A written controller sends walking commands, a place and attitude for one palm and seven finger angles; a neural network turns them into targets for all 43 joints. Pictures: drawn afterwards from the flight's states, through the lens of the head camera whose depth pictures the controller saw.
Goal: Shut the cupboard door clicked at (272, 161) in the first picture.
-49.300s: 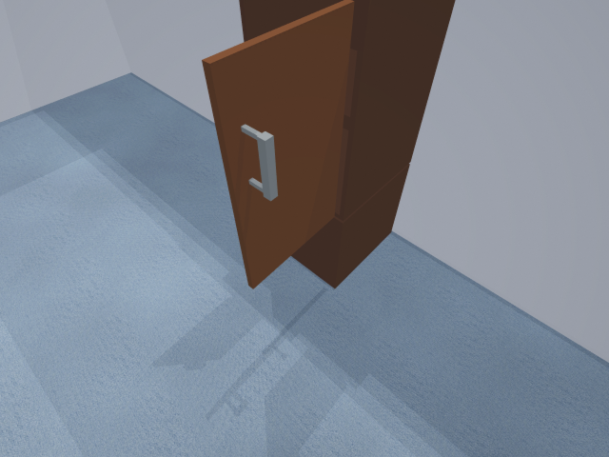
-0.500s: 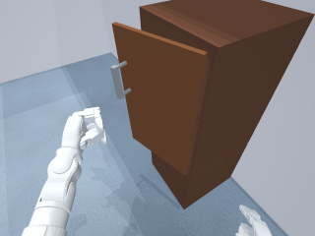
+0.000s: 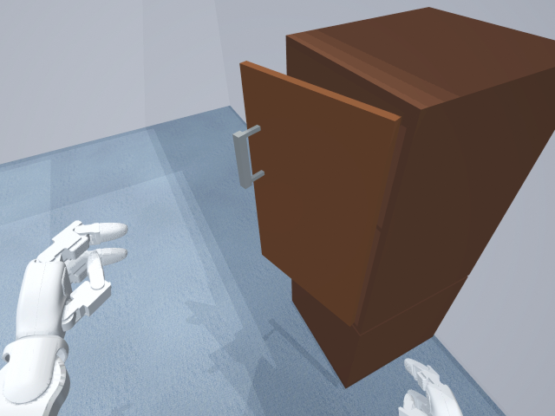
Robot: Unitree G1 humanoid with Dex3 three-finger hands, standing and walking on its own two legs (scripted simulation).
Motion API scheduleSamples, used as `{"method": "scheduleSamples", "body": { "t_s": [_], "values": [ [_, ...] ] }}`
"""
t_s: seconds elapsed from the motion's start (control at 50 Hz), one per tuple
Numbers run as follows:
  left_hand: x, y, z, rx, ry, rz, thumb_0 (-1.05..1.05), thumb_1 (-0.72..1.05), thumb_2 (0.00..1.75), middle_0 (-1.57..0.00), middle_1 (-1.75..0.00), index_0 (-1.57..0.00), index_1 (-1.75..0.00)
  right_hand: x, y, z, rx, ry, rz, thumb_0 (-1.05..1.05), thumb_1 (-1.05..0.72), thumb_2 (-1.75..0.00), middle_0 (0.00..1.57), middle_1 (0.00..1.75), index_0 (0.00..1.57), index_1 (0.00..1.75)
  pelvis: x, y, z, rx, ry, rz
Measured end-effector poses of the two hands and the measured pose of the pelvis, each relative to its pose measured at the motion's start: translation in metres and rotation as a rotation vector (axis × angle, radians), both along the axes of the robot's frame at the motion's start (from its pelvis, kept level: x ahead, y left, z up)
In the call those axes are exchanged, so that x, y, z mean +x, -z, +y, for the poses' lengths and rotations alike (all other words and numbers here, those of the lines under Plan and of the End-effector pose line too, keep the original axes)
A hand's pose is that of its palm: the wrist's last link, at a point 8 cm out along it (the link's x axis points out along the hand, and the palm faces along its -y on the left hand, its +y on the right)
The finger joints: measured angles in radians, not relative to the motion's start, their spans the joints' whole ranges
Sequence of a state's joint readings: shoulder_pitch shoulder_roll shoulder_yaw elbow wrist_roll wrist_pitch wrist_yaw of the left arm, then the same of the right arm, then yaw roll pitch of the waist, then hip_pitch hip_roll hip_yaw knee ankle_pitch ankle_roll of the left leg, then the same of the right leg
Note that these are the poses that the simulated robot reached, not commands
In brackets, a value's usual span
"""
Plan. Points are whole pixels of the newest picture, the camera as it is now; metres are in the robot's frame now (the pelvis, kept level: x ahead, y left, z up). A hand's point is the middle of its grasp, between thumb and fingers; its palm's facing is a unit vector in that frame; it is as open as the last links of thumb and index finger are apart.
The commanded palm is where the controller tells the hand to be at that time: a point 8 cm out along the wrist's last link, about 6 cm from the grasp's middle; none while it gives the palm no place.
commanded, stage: draw the hand back to the body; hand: left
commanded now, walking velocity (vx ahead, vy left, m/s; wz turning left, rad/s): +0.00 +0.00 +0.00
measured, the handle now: (250, 157) +0.62 +0.13 +0.05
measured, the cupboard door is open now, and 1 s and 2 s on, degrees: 17 17 17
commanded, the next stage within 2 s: step back with the hand held close in 0.52 s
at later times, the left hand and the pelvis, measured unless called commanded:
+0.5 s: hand (72, 303) +0.19 +0.25 +0.15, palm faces +0.44 -0.82 -0.38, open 7.4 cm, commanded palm +0.14 +0.29 +0.17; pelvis +0.00 -0.01 +0.00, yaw +0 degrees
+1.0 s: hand (74, 298) +0.20 +0.26 +0.15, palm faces +0.34 -0.80 -0.49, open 7.4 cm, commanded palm +0.14 +0.30 +0.17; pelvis -0.01 +0.00 +0.00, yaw -2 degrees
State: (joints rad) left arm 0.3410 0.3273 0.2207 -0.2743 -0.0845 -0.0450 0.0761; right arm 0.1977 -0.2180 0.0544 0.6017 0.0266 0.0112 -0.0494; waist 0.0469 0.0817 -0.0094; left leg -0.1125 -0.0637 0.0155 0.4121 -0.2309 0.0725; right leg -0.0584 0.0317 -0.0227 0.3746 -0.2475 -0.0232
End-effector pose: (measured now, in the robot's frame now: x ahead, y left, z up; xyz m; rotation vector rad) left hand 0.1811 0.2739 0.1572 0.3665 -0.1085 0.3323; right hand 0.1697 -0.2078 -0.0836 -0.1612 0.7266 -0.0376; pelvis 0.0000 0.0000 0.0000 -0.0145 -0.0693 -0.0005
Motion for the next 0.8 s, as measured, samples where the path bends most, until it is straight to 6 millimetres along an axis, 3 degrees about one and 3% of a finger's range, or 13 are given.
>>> {"method": "scheduleSamples", "body": {
  "t_s": [0.26,0.42,0.66,0.8],
  "values": [
    [-0.046,-0.018,0.029,0.106,-0.137,-0.021,0.02,0.89,0.9,-0.3,-0.41,-0.3,-0.41,-0.003,0.001,-0.017,-0.031,0.026,-0.016,0.01,-0.9,-0.9,0.2,0.3,0.2,0.3,-0.001,0.001,-0.001,-0.002,-0.005,0.0],
    [-0.039,-0.01,0.019,0.06,-0.121,-0.026,0.02,0.89,0.9,-0.22,-0.33,-0.22,-0.33,0.003,-0.005,-0.017,-0.038,0.016,-0.048,0.01,-0.9,-0.9,0.2,0.3,0.2,0.3,-0.002,0.001,-0.005,0.001,-0.007,0.001],
    [-0.032,-0.017,0.013,0.087,-0.098,-0.027,0.02,0.89,0.9,-0.21,-0.31,-0.21,-0.31,0.006,-0.004,-0.019,-0.018,0.018,-0.049,0.01,-0.9,-0.9,0.2,0.3,0.2,0.3,0.002,0.0,-0.01,0.003,0.002,0.006],
    [-0.026,-0.022,0.017,0.151,-0.083,-0.035,0.02,0.89,0.9,-0.21,-0.31,-0.21,-0.31,0.001,0.001,-0.03,-0.037,0.062,0.003,0.01,-0.9,-0.9,0.2,0.3,0.2,0.3,0.002,0.001,-0.008,-0.009,0.006,0.059]
  ]
}}
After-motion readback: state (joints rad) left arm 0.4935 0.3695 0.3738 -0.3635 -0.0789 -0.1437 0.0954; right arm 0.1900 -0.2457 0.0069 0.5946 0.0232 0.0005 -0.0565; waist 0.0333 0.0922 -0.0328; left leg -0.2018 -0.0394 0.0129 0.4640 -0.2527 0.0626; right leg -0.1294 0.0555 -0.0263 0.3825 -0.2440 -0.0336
